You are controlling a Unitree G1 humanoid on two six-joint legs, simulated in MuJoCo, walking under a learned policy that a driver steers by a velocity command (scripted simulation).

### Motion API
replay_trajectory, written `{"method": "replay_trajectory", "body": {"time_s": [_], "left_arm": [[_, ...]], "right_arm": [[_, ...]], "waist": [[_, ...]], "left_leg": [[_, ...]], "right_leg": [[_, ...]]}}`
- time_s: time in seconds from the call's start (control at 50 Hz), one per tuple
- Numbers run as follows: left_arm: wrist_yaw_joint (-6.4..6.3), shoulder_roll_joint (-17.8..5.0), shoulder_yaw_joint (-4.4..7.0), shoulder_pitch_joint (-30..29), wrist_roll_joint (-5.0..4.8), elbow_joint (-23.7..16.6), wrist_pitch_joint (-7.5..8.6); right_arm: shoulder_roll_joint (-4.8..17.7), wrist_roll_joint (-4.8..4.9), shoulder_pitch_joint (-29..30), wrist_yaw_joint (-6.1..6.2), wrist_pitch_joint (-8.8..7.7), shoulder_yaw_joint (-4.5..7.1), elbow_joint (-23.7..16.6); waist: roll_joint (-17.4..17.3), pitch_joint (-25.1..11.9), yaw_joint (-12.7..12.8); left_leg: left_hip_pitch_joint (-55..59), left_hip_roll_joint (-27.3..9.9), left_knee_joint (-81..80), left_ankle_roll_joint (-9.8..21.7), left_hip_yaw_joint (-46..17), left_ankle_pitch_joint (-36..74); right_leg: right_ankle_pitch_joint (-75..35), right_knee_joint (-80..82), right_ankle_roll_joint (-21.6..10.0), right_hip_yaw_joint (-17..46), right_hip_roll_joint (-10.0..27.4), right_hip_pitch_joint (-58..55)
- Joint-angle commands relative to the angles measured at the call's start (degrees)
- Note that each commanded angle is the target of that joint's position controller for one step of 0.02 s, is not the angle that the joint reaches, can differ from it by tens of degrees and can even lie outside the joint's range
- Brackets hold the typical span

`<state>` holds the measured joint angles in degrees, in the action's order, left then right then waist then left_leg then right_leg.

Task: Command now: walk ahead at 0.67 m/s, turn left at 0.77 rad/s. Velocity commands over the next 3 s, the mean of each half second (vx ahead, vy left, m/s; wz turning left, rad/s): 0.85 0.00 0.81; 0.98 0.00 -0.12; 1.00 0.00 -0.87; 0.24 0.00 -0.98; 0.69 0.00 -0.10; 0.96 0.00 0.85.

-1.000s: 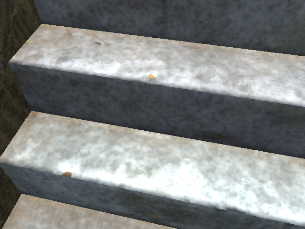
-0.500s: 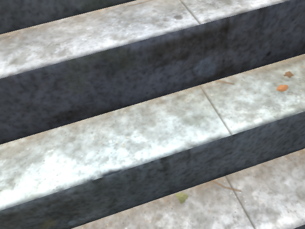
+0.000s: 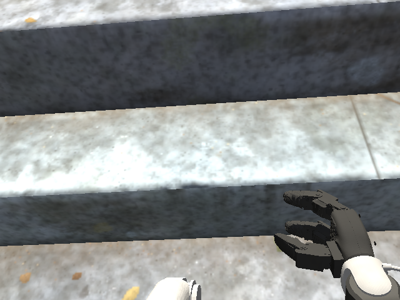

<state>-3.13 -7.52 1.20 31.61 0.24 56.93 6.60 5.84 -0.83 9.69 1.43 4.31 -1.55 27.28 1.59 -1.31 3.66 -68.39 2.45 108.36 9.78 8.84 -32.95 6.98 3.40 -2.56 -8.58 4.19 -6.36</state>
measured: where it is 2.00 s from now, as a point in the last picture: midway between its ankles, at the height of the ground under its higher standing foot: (29, 217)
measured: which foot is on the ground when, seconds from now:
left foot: up 0.00-0.10, down 0.12-0.40, up 0.42-0.88, down 0.90-1.00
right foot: down 0.00-0.10, up 0.12-0.40, down 0.42-0.92, up 0.94-1.00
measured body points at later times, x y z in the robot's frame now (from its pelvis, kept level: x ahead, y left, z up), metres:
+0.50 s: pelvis +0.06 +0.01 +0.15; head +0.10 +0.01 +0.60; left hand +0.36 +0.18 +0.16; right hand +0.10 -0.25 +0.01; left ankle +0.00 +0.09 -0.46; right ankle +0.03 -0.11 -0.55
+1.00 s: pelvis +0.19 +0.23 +0.24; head +0.25 +0.29 +0.68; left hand +0.18 +0.51 +0.08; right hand +0.48 +0.10 +0.20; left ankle +0.22 +0.35 -0.34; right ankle +0.08 -0.04 -0.33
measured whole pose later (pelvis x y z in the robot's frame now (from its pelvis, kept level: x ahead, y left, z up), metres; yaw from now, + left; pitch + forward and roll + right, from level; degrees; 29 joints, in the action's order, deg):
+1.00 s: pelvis +0.19 +0.23 +0.24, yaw +13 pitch +5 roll -1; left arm 2.8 -18.1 5.2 15.3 -0.3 50.5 7.3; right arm 7.9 -1.9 0.2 2.1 -2.6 -0.9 28.0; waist 5.1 4.2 1.4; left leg -54.4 -3.6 88.6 0.2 1.8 -52.4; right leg 7.6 -79.1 -1.0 13.7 2.3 24.0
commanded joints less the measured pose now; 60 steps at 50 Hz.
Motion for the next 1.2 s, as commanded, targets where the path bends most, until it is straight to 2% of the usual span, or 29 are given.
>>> {"method": "replay_trajectory", "body": {"time_s": [0.02, 0.06, 0.08, 0.12, 0.14, 0.18, 0.22, 0.34, 0.38, 0.42, 0.44, 0.46, 0.48, 0.52, 0.54, 0.58, 0.74, 0.84, 0.86, 0.88, 0.9, 0.92, 0.94, 0.96, 0.98, 1.0, 1.04, 1.14, 1.2], "left_arm": [[-0.95, -16.1, 1.79, 3.4, -3.52, -6.6, 1.23], [1.93, -25.6, 4.07, -3.9, -4.77, -10.8, 2.63], [3.42, -24.4, 3.89, -10.1, -4.66, -13.8, 3.37], [5.67, -5.9, -0.27, -24.6, 2.35, -20.0, 1.10], [5.31, 0.8, -2.32, -30.8, 4.80, -27.0, 0.82], [3.69, 3.5, -3.88, -38.8, 6.61, -36.6, -0.76], [3.07, 0.0, -4.07, -34.5, 8.39, -31.6, -0.89], [5.87, -3.5, -4.28, -43.5, 4.30, -33.9, -1.30], [4.61, -3.3, -4.80, -38.6, 2.72, -34.6, -2.20], [2.41, -2.8, -3.71, -34.5, -2.04, -30.3, -3.14], [1.40, -1.8, -2.96, -29.3, -0.61, -26.8, -2.72], [0.62, -7.8, -0.82, -33.6, 1.52, -26.6, -0.34], [0.88, -7.8, 0.06, -36.1, 3.13, -27.1, 1.26], [1.09, -7.8, 0.38, -44.1, 6.33, -27.5, 3.62], [0.23, -9.7, 0.96, -46.1, 5.61, -26.5, 4.38], [1.04, -10.5, 1.14, -39.0, 4.39, -21.8, 3.92], [0.08, -17.3, 5.05, -21.2, 4.75, -11.3, 3.36], [1.45, -14.3, 4.58, -7.4, 2.83, -4.1, 2.98], [1.90, -13.9, 4.67, -10.7, 1.77, -4.8, 2.60], [3.33, -19.8, 5.09, -24.1, -0.21, -9.6, 2.66], [4.85, -25.4, 6.46, -22.5, -3.16, -13.4, 4.84], [6.30, -26.4, 6.92, -31.3, -3.80, -13.9, 5.48], [7.55, -16.8, 4.61, -32.9, -3.69, -17.8, 4.78], [7.03, -7.5, 2.57, -28.3, -0.76, -17.5, 4.13], [6.78, -3.5, 2.10, -26.2, -0.69, -19.1, 2.79], [6.27, -3.6, 2.20, -27.2, 1.42, -19.6, 2.30], [4.80, -6.5, 3.85, -20.7, 3.86, -17.9, 0.67], [1.59, -8.4, 3.55, -22.5, 0.97, -21.1, -8.16], [0.11, -10.2, 5.05, -18.6, -0.22, -20.9, -11.09]], "right_arm": [[5.0, 1.38, -7.0, 0.35, 0.26, 0.73, 1.6], [10.1, 0.63, -21.0, 1.37, 0.62, 2.62, 4.2], [13.1, 0.01, -25.8, 1.06, 0.45, 4.11, 6.2], [13.0, 0.27, -16.9, 0.21, 0.39, 6.46, 9.3], [13.6, -2.48, -9.1, -0.30, -0.01, 6.55, 6.0], [9.1, -1.57, -12.9, 1.36, -3.66, 4.41, 8.2], [4.4, -0.39, -26.5, 1.76, -6.08, 3.75, 15.0], [8.2, -2.18, -29.3, 3.84, -8.40, 6.32, 16.7], [9.0, -3.70, -26.2, 3.57, -8.06, 7.28, 15.8], [10.5, -1.56, -31.7, 3.61, -6.09, 8.74, 18.0], [11.6, -0.04, -29.6, 2.61, -6.67, 8.54, 16.2], [15.3, 1.83, -31.9, 1.14, -7.47, 8.25, 10.0], [13.4, 0.73, -35.4, 1.09, -7.15, 7.38, 11.6], [11.7, -0.48, -36.4, 0.21, -4.98, 7.28, 10.3], [11.3, -1.12, -34.7, -0.43, -4.47, 7.17, 7.3], [11.0, -1.22, -21.7, -0.72, -4.01, 7.18, 5.5], [10.4, -1.51, -12.6, 0.98, -4.27, 6.17, -1.3], [6.8, -2.78, 15.4, 0.93, -5.93, -0.54, -16.6], [4.7, -3.07, 13.9, 0.52, -5.66, -2.39, -19.6], [9.6, -0.23, -3.5, -1.90, -6.45, -0.84, -13.7], [11.5, 0.10, -29.5, -1.31, -5.81, 2.02, -5.6], [20.9, -1.53, -57.7, 0.44, -4.08, 8.28, 3.3], [26.5, -1.31, -54.3, 1.12, -4.76, 10.26, 5.8], [23.1, -0.15, -48.7, 0.46, -5.74, 10.01, 6.5], [19.5, -0.71, -38.2, 2.19, -6.92, 8.04, 6.2], [15.2, -1.28, -28.6, 2.34, -7.00, 6.74, 6.1], [8.4, -2.35, -15.2, 1.37, -8.04, 3.91, 6.6], [8.0, -2.77, -3.4, -0.55, -12.04, 3.38, 11.5], [12.1, -2.46, -5.5, 0.02, -13.36, 4.48, 13.0]], "waist": [[4.2, -19.1, -4.4], [10.6, -29.1, -10.3], [8.0, -30.6, -11.9], [-4.9, -12.9, -8.8], [-6.2, -6.7, -6.8], [-6.2, 5.1, -4.8], [3.5, 3.2, -7.6], [0.8, -2.2, -9.4], [-3.7, -2.7, -5.6], [9.8, -4.7, -5.0], [9.2, -11.0, -2.9], [14.2, -20.8, -8.6], [5.0, -23.2, -10.0], [-3.1, -15.8, -16.8], [-1.2, -10.7, -19.2], [0.9, 1.0, -12.9], [7.8, -1.9, -8.3], [5.6, 6.9, -0.6], [5.6, 6.1, -2.8], [-2.9, -2.6, -13.9], [2.4, -23.3, -20.3], [-8.3, -33.5, -34.6], [-36.6, -42.3, -29.3], [-28.6, -39.2, -21.4], [-24.3, -31.2, -11.8], [-19.3, -20.3, -7.3], [-16.8, -17.0, 2.1], [-5.4, 2.7, 11.2], [-1.6, 0.5, 12.3]], "left_leg": [[45.2, 9.7, -19.5, 0.8, 9.0, -11.4], [58.1, 9.4, -27.4, 1.6, -0.6, -5.8], [62.2, 10.7, -34.5, 0.4, -3.5, -6.4], [51.1, 9.4, -56.5, 7.5, -18.8, -6.4], [42.0, -0.3, -68.6, 15.1, -47.7, -17.1], [24.9, -4.8, -85.3, 11.1, -61.5, -22.8], [37.6, 5.1, -76.2, 8.6, -54.9, -5.6], [36.2, 6.7, -72.3, 9.5, -43.6, 16.6], [28.4, 8.7, -71.8, 2.7, -34.7, 22.2], [19.7, 15.5, -47.6, -2.5, -23.5, -2.2], [13.5, 13.1, -27.4, -2.9, -22.9, -3.8], [5.2, 5.2, -19.7, -5.8, -18.9, 0.7], [3.3, 0.4, -9.7, -5.6, -20.5, 0.6], [1.8, -1.1, -0.9, -6.8, -19.2, -3.2], [3.8, -4.5, -6.1, -6.2, -20.7, 3.2], [6.2, 0.6, -10.9, -5.3, -15.0, 11.6], [-15.6, -3.4, 14.4, -3.9, -16.1, -6.1], [-28.8, -8.6, 2.6, -3.7, -9.2, -19.1], [-12.8, -9.8, -8.5, -1.4, -10.7, -17.2], [33.9, -4.5, -38.7, -1.8, -1.1, 1.6], [74.3, 1.7, -35.1, -3.3, -8.5, 13.9], [91.9, -0.5, -43.3, -3.3, -24.9, -7.0], [92.8, -16.9, -62.3, -2.5, -48.3, 0.7], [85.6, -18.4, -67.5, -6.5, -48.1, -4.1], [79.6, -19.3, -63.0, -8.0, -37.5, -4.9], [68.3, -18.1, -58.8, -6.8, -30.6, -0.6], [49.4, -18.2, -56.3, -6.6, -25.1, 4.1], [23.1, -21.6, -76.5, -7.9, -15.7, 6.4], [33.0, -21.6, -83.8, -7.8, -6.4, 13.5]], "right_leg": [[-120.2, -26.1, -8.2, -0.8, 13.4, 13.0], [-111.4, -43.1, -10.5, 1.2, 14.8, 17.8], [-96.1, -51.3, -13.0, 2.7, 13.8, 20.3], [-12.8, -87.9, -10.9, 6.5, -1.2, 41.0], [-2.4, -120.8, -5.3, 17.0, -8.2, 59.5], [-0.4, -133.6, -0.5, 19.7, -6.8, 69.2], [-2.5, -122.9, -0.8, 17.4, -7.5, 66.3], [14.7, -88.2, 1.9, 16.7, -10.5, 47.3], [27.7, -54.2, -2.1, 17.6, -7.3, 30.7], [3.1, -17.3, 1.9, 9.0, -2.1, 2.7], [-10.7, -25.7, 1.9, 8.1, 1.5, -9.1], [-37.4, -43.8, -7.8, 26.0, 14.7, -23.7], [-29.1, -40.1, -10.7, 28.7, 18.7, -21.1], [-31.4, -36.6, -10.3, 26.3, 19.7, -8.7], [-22.7, -32.1, -11.1, 26.5, 22.7, 1.7], [-18.1, -26.7, -8.6, 14.2, 14.8, 14.4], [-32.3, -16.8, -10.1, 11.7, 19.6, -10.8], [-18.3, -3.1, -6.7, 8.1, 18.1, -9.8], [-22.7, -1.8, -5.4, 4.7, 15.1, 1.6], [-45.3, -4.2, -7.9, 0.0, 9.1, 26.5], [-62.9, -22.7, -8.0, 5.9, 9.3, 34.7], [-56.3, -51.5, -5.5, 12.9, 5.4, 44.6], [5.6, -81.6, -2.6, 23.0, -9.0, 47.8], [5.5, -103.6, 0.3, 30.8, -12.1, 51.3], [0.5, -113.1, 2.5, 25.2, -12.0, 59.9], [-8.5, -115.5, 0.8, 19.1, -9.0, 64.5], [-13.3, -130.4, 0.7, 13.8, -10.9, 61.2], [-11.4, -131.4, -0.6, 8.6, -10.4, 61.8], [-13.1, -130.3, -2.2, 2.0, -12.5, 58.9]]}}
Next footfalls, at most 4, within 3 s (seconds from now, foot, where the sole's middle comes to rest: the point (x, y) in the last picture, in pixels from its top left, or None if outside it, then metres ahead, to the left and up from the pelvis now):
0.12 left None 0.08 0.08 -0.58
0.42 right None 0.07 -0.11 -0.58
0.90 left None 0.25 0.37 -0.36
1.58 right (81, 289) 0.33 0.32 -0.30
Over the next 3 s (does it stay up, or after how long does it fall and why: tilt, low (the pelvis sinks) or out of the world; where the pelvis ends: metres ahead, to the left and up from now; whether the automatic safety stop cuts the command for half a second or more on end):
stays up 0.36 -0.06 0.43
